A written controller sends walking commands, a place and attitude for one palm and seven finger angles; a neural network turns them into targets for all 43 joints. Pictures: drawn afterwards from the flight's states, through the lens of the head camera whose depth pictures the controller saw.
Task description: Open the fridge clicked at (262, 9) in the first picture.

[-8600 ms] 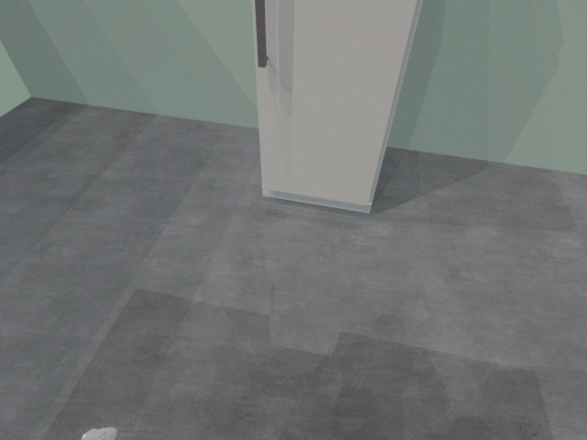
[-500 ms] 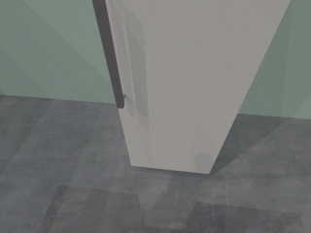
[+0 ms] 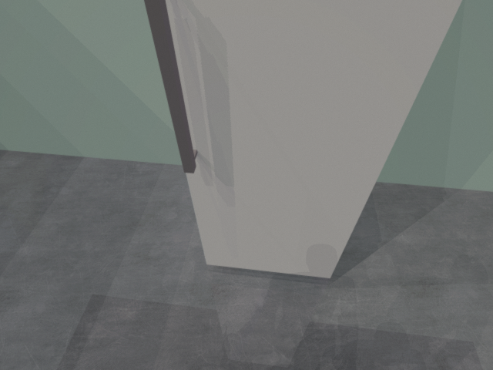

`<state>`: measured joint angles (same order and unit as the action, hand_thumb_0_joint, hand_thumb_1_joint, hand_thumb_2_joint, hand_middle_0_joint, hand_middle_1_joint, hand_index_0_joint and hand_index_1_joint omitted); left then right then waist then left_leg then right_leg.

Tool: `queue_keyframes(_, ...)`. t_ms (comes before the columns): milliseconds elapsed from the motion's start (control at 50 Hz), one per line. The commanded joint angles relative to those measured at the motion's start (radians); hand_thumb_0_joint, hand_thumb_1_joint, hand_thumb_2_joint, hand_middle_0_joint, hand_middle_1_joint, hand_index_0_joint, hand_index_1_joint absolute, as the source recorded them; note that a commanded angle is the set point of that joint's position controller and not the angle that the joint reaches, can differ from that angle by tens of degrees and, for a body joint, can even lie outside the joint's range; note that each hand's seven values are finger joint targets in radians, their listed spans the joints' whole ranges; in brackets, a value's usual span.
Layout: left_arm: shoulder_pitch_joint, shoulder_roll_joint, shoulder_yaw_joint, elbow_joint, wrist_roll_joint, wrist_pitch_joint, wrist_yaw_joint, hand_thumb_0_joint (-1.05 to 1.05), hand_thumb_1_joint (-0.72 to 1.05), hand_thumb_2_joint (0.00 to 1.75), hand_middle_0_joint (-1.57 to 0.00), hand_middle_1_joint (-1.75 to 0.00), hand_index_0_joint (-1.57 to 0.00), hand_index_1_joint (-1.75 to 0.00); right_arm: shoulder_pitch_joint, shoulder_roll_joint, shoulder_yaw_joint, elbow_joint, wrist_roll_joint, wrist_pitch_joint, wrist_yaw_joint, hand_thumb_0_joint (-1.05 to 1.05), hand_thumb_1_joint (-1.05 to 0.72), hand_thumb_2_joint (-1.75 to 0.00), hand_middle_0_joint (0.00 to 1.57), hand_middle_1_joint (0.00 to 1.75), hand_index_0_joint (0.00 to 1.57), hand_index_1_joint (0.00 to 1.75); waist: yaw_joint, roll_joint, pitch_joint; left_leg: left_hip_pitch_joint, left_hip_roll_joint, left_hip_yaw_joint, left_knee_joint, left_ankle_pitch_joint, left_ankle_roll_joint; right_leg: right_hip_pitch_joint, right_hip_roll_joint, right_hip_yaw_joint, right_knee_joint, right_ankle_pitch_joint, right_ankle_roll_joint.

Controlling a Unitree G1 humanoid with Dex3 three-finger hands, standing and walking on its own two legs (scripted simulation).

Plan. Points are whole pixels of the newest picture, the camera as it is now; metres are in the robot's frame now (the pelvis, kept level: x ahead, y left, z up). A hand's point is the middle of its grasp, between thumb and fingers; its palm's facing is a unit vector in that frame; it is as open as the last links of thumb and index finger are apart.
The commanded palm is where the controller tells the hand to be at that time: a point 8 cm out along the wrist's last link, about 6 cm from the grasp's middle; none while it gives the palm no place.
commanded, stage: shuffle to correct the standing spot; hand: left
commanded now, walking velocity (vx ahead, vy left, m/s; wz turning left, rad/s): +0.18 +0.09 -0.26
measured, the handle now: (178, 89) +0.58 +0.18 +0.16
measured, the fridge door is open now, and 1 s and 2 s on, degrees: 0 0 0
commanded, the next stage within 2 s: come to a stop and stand still in 0.34 s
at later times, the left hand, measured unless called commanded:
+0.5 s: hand out of the picture +0.07 +0.20 -0.17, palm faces +0.08 -0.98 -0.20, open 7.3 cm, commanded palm none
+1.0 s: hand out of the picture +0.15 +0.23 -0.17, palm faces -0.01 -0.96 -0.26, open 7.3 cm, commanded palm none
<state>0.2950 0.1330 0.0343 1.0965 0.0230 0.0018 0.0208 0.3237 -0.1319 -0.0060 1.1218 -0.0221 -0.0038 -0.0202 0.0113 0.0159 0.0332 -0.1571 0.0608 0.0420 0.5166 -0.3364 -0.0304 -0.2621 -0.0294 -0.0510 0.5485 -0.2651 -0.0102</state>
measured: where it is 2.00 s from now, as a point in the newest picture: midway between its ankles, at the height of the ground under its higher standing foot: outside the picture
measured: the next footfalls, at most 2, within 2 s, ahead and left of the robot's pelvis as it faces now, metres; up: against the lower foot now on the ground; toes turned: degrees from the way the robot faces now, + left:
left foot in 0.60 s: +0.21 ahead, +0.18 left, +0.00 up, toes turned +5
right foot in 1.00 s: +0.11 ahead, -0.07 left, +0.00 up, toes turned -6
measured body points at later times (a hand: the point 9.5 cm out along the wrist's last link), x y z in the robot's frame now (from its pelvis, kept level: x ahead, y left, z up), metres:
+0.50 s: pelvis +0.08 +0.03 +0.01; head +0.10 +0.03 +0.46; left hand +0.07 +0.25 -0.15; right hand +0.07 -0.18 -0.16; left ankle +0.09 +0.16 -0.68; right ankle +0.06 -0.07 -0.73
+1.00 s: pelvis +0.08 +0.04 -0.01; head +0.11 +0.02 +0.44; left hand +0.15 +0.28 -0.15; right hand +0.13 -0.20 -0.17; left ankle +0.17 +0.18 -0.73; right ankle +0.07 -0.07 -0.74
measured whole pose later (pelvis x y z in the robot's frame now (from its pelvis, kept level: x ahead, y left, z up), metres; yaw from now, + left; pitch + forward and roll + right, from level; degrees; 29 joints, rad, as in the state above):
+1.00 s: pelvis +0.08 +0.04 -0.01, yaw -3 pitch +0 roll +2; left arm 0.21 0.18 0.07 0.98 0.03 0.04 0.02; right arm 0.18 -0.16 -0.06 1.01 -0.03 0.02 -0.03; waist -0.01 0.01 0.06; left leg -0.39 0.07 0.12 0.54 -0.15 -0.01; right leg -0.29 -0.03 -0.05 0.65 -0.38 0.01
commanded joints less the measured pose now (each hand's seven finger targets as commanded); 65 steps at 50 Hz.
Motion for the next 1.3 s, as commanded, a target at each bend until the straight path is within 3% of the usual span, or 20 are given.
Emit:
queue_keyframes(0, 0.090, 0.150, 0.044, -0.038, -0.001, -0.006, 0.001, 0.00, 0.90, 0.90, -0.20, -0.30, -0.20, -0.30, 0.098, -0.047, -0.017, -0.035, -0.008, -0.006, 0.000, 0.00, -0.90, -0.90, 0.20, 0.30, 0.20, 0.30, 0.008, -0.156, 0.100, -0.155, -0.035, 0.064, 0.044, -0.098, 0.041, -0.029, -0.156, 0.268, -0.270, -0.399, -0.117)
queue_keyframes(60, 0.053, 0.126, 0.046, -0.058, -0.001, -0.010, -0.003, 0.00, 0.90, 0.90, -0.20, -0.30, -0.20, -0.30, 0.153, -0.039, -0.014, -0.023, -0.006, -0.020, 0.001, 0.00, -0.90, -0.90, 0.20, 0.30, 0.20, 0.30, -0.023, -0.071, 0.116, -0.058, -0.018, 0.036, -0.063, -0.065, 0.051, -0.119, -0.114, 0.204, -0.180, -0.328, -0.113)
queue_keyframes(120, -0.004, 0.047, 0.033, -0.100, 0.005, -0.021, -0.014, 0.00, 0.90, 0.90, -0.20, -0.30, -0.20, -0.30, 0.234, -0.122, -0.033, 0.000, -0.005, -0.033, -0.010, 0.00, -0.90, -0.90, 0.20, 0.30, 0.20, 0.30, -0.055, 0.261, 0.146, 0.012, 0.182, -0.216, -0.271, -0.065, 0.148, -0.246, 0.038, -0.046, 0.183, -0.178, -0.045)
queue_keyframes(180, -0.052, 0.025, 0.023, -0.122, 0.007, -0.040, -0.021, 0.00, 0.90, 0.90, -0.20, -0.30, -0.20, -0.30, 0.231, -0.100, -0.028, -0.004, -0.008, -0.044, -0.015, 0.00, -0.90, -0.90, 0.20, 0.30, 0.20, 0.30, -0.052, 0.188, 0.188, 0.069, 0.232, -0.238, -0.229, 0.298, 0.234, -0.338, 0.001, -0.041, 0.281, -0.257, -0.050)
queue_keyframes(240, 0.100, 0.008, 0.032, -0.068, 0.002, -0.052, -0.027, 0.00, 0.90, 0.90, -0.20, -0.30, -0.20, -0.30, 0.147, -0.113, -0.022, -0.027, -0.004, -0.047, -0.019, 0.00, -0.90, -0.90, 0.20, 0.30, 0.20, 0.30, 0.040, 0.081, 0.086, -0.082, 0.123, -0.056, -0.036, 0.399, 0.155, 0.042, 0.007, -0.070, -0.008, -0.042, -0.054)
queue_keyframes(260, 0.222, 0.062, 0.045, -0.033, 0.003, -0.058, -0.020, 0.00, 0.90, 0.90, -0.20, -0.30, -0.20, -0.30, 0.126, -0.094, -0.022, -0.043, 0.008, -0.054, -0.014, 0.00, -0.90, -0.90, 0.20, 0.30, 0.20, 0.30, 0.094, -0.038, 0.010, -0.213, 0.047, 0.019, 0.137, 0.330, 0.116, 0.259, -0.070, 0.055, -0.054, 0.058, -0.083)
queue_keyframes(280, 0.355, 0.164, 0.069, 0.002, 0.004, -0.065, -0.003, 0.00, 0.90, 0.90, -0.20, -0.30, -0.20, -0.30, 0.092, -0.043, -0.015, -0.081, 0.015, -0.061, -0.007, 0.00, -0.90, -0.90, 0.20, 0.30, 0.20, 0.30, 0.131, -0.291, -0.060, -0.434, -0.056, 0.091, 0.376, -0.008, 0.066, 0.454, -0.320, 0.386, -0.171, 0.259, -0.165)
queue_keyframes(300, 0.387, 0.188, 0.065, 0.019, -0.011, -0.064, 0.000, 0.00, 0.90, 0.90, -0.20, -0.30, -0.20, -0.30, 0.044, -0.070, -0.023, -0.099, 0.006, -0.054, -0.006, 0.00, -0.90, -0.90, 0.20, 0.30, 0.20, 0.30, 0.131, -0.237, -0.061, -0.484, -0.053, 0.026, 0.558, -0.251, 0.050, 0.422, -0.422, 0.502, -0.242, 0.378, -0.232)
queue_keyframes(360, 0.174, 0.120, 0.047, -0.034, -0.002, -0.058, 0.009, 0.00, 0.90, 0.90, -0.20, -0.30, -0.20, -0.30, 0.018, -0.049, -0.033, -0.083, -0.006, -0.028, 0.013, 0.00, -0.90, -0.90, 0.20, 0.30, 0.20, 0.30, 0.046, -0.174, 0.097, -0.469, 0.035, -0.032, 0.627, -0.121, 0.043, 0.117, -0.353, 0.375, -0.316, 0.028, -0.228)
queue_keyframes(440, 0.083, 0.109, 0.041, -0.059, 0.008, -0.062, 0.010, 0.00, 0.90, 0.90, -0.20, -0.30, -0.20, -0.30, 0.042, 0.006, -0.028, -0.076, -0.001, -0.011, 0.032, 0.00, -0.90, -0.90, 0.20, 0.30, 0.20, 0.30, -0.014, -0.173, 0.101, -0.281, 0.033, 0.019, 0.366, 0.007, 0.025, -0.055, -0.264, 0.125, -0.332, 0.108, -0.163)
queue_keyframes(540, 0.076, 0.103, 0.028, -0.041, -0.002, -0.032, 0.011, 0.00, 0.90, 0.90, -0.20, -0.30, -0.20, -0.30, 0.083, 0.000, -0.011, -0.040, 0.010, -0.032, 0.009, 0.00, -0.90, -0.90, 0.20, 0.30, 0.20, 0.30, -0.032, -0.105, 0.027, 0.012, -0.018, 0.064, -0.043, 0.256, -0.001, -0.061, -0.135, 0.006, -0.128, 0.141, -0.075)
queue_keyframes(600, 0.181, 0.034, 0.013, -0.023, -0.012, -0.006, 0.016, 0.00, 0.90, 0.90, -0.20, -0.30, -0.20, -0.30, 0.080, -0.164, -0.038, -0.065, 0.002, -0.038, -0.015, 0.00, -0.90, -0.90, 0.20, 0.30, 0.20, 0.30, -0.001, 0.182, -0.045, -0.013, 0.267, -0.225, -0.170, 0.587, 0.138, -0.009, -0.028, -0.036, 0.062, -0.201, 0.014)
queue_keyframes(700, 0.121, 0.061, 0.022, -0.034, 0.003, 0.017, 0.012, 0.00, 0.90, 0.90, -0.20, -0.30, -0.20, -0.30, 0.017, -0.144, -0.045, -0.073, 0.000, -0.025, -0.045, 0.00, -0.90, -0.90, 0.20, 0.30, 0.20, 0.30, -0.016, 0.209, -0.026, 0.005, 0.285, -0.197, -0.161, 0.907, 0.205, -0.127, -0.035, 0.038, 0.372, -0.286, 0.016)
queue_keyframes(840, 0.035, 0.055, 0.037, -0.117, 0.004, 0.044, 0.001, 0.00, 0.90, 0.90, -0.20, -0.30, -0.20, -0.30, -0.042, -0.188, -0.085, -0.119, -0.007, -0.006, -0.039, 0.00, -0.90, -0.90, 0.20, 0.30, 0.20, 0.30, -0.022, 0.131, -0.127, 0.018, 0.266, -0.126, -0.156, 0.675, 0.212, -0.169, -0.007, 0.046, 0.429, -0.218, 0.033)
queue_keyframes(940, 0.110, 0.054, 0.036, -0.106, 0.006, 0.029, -0.001, 0.00, 0.90, 0.90, -0.20, -0.30, -0.20, -0.30, -0.104, -0.187, -0.093, -0.148, -0.008, 0.014, -0.018, 0.00, -0.90, -0.90, 0.20, 0.30, 0.20, 0.30, 0.022, 0.123, -0.095, -0.198, 0.208, -0.122, -0.135, 0.164, 0.147, 0.095, -0.005, -0.013, 0.008, -0.058, 0.015)
queue_keyframes(960, 0.143, 0.082, 0.040, -0.101, 0.014, 0.024, 0.002, 0.00, 0.90, 0.90, -0.20, -0.30, -0.20, -0.30, -0.097, -0.151, -0.090, -0.155, -0.002, 0.021, -0.012, 0.00, -0.90, -0.90, 0.20, 0.30, 0.20, 0.30, 0.031, 0.012, -0.077, -0.287, 0.130, -0.072, -0.067, 0.007, 0.099, 0.163, -0.026, 0.012, -0.115, -0.004, 0.011)
queue_keyframes(1000, 0.059, 0.199, 0.039, -0.140, 0.019, 0.009, 0.012, 0.00, 0.90, 0.90, -0.20, -0.30, -0.20, -0.30, -0.130, -0.050, -0.067, -0.191, 0.004, 0.037, 0.000, 0.00, -0.90, -0.90, 0.20, 0.30, 0.20, 0.30, 0.025, -0.341, 0.031, -0.365, -0.032, 0.013, 0.255, -0.197, 0.015, -0.032, -0.322, 0.336, -0.331, -0.037, -0.100)
queue_keyframes(1120, -0.036, 0.122, 0.017, -0.158, 0.002, -0.018, 0.013, 0.00, 0.90, 0.90, -0.20, -0.30, -0.20, -0.30, -0.042, -0.058, -0.059, -0.105, 0.001, 0.040, 0.010, 0.00, -0.90, -0.90, 0.20, 0.30, 0.20, 0.30, -0.030, -0.168, 0.056, -0.270, -0.020, -0.017, 0.415, -0.018, 0.010, -0.073, -0.182, 0.164, -0.299, 0.056, -0.115)
queue_keyframes(1220, 0.055, 0.140, 0.024, -0.108, 0.002, -0.020, 0.014, 0.00, 0.90, 0.90, -0.20, -0.30, -0.20, -0.30, -0.051, -0.025, -0.038, -0.097, 0.005, 0.023, -0.001, 0.00, -0.90, -0.90, 0.20, 0.30, 0.20, 0.30, 0.015, -0.088, 0.017, -0.182, -0.019, 0.006, 0.123, -0.065, 0.006, 0.049, -0.208, 0.218, -0.269, 0.108, -0.165)
queue_keyframes(1280, 0.035, 0.116, 0.016, -0.085, -0.011, -0.022, 0.012, 0.00, 0.90, 0.90, -0.20, -0.30, -0.20, -0.30, 0.040, -0.020, -0.024, -0.047, 0.011, 0.003, -0.013, 0.00, -0.90, -0.90, 0.20, 0.30, 0.20, 0.30, -0.015, -0.041, -0.016, 0.010, 0.000, -0.028, -0.143, 0.111, 0.026, 0.016, -0.143, 0.178, -0.217, 0.087, -0.099)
